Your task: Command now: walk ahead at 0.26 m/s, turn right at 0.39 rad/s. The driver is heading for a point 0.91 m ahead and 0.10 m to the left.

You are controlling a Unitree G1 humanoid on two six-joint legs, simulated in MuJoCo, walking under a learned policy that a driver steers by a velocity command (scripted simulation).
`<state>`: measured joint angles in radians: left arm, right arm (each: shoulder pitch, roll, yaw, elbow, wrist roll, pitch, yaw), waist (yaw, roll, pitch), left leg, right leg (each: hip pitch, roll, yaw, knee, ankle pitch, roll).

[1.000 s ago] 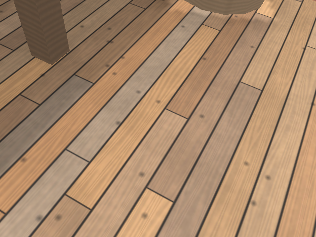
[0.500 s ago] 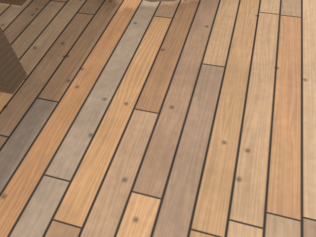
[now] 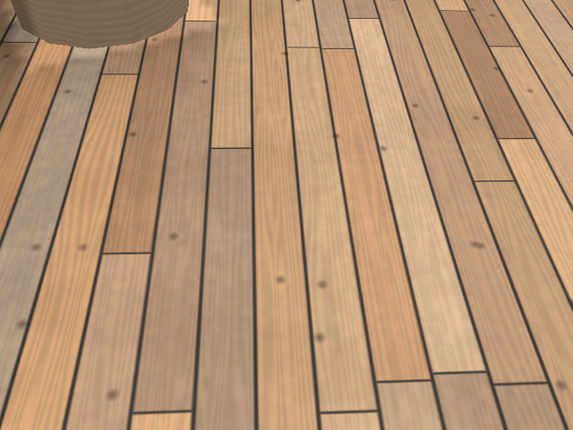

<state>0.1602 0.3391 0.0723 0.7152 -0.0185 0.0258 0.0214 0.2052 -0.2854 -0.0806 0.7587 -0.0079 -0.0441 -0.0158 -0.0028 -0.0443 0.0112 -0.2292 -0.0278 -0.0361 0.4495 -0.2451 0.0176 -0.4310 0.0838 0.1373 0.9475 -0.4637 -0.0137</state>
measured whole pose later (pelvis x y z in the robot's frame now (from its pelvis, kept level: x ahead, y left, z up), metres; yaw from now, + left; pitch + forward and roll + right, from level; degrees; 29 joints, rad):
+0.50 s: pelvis +0.17 -0.08 +0.01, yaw -4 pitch +2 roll +0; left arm 0.33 0.26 0.04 0.76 0.00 -0.07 -0.02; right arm 0.26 -0.32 -0.06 0.76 0.01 -0.08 0.02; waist 0.02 0.04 0.00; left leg -0.56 0.10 -0.01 1.07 -0.24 0.02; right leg -0.15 0.04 -0.02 0.34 -0.22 -0.06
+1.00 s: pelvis +0.46 -0.04 +0.00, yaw -2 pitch +1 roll +1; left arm 0.25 0.31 0.04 0.76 -0.01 -0.08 0.00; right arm 0.26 -0.28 -0.05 0.77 0.00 -0.08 0.03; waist -0.02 -0.03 0.05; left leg -0.26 -0.07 0.04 0.39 -0.14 0.08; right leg -0.52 -0.08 0.05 1.11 -0.32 -0.01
